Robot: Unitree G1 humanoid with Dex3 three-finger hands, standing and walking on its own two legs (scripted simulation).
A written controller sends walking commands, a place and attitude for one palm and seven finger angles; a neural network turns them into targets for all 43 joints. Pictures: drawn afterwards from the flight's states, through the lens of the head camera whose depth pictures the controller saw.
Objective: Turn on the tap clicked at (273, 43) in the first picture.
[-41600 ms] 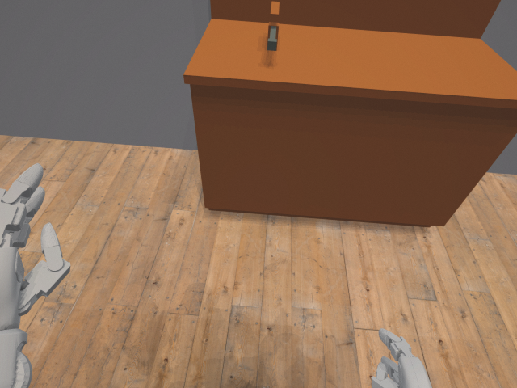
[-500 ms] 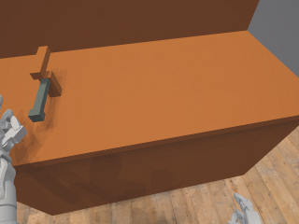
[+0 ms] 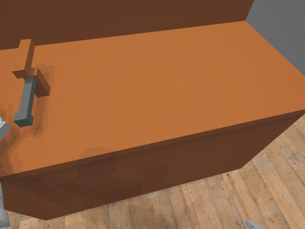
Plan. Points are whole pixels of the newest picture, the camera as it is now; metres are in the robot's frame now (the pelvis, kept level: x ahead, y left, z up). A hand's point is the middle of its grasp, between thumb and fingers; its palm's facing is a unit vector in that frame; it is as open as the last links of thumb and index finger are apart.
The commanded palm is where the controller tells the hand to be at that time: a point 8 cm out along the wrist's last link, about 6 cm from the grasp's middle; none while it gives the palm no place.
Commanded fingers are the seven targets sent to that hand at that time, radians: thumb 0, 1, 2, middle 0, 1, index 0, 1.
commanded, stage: reach beside the lever's end, fingers flat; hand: left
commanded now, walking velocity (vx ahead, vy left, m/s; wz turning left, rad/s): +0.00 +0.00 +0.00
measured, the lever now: (23, 119) +0.34 +0.33 +0.10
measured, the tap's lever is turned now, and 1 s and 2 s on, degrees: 0 1 31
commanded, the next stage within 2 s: push the lever round in 0.20 s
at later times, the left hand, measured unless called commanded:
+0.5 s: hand (9, 130) +0.31 +0.35 +0.09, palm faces +0.51 -0.85 -0.11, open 7.8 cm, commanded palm +0.27 +0.38 +0.09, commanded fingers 0.00 0.90 0.90 -0.15 -0.15 -0.15 -0.15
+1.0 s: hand (20, 129) +0.31 +0.32 +0.10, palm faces +0.54 -0.83 -0.10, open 7.8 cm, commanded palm +0.27 +0.36 +0.09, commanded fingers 0.00 0.90 0.90 -0.15 -0.15 -0.15 -0.15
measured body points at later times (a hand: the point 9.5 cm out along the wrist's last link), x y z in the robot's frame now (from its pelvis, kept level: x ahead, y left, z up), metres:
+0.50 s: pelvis +0.01 +0.01 +0.00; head +0.05 +0.01 +0.45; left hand +0.28 +0.40 +0.10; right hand +0.15 -0.24 -0.10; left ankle -0.05 +0.12 -0.72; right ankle +0.03 -0.12 -0.72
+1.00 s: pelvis +0.00 -0.02 +0.00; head +0.04 -0.03 +0.45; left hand +0.28 +0.37 +0.11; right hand +0.13 -0.28 -0.11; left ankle -0.05 +0.12 -0.72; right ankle +0.03 -0.12 -0.72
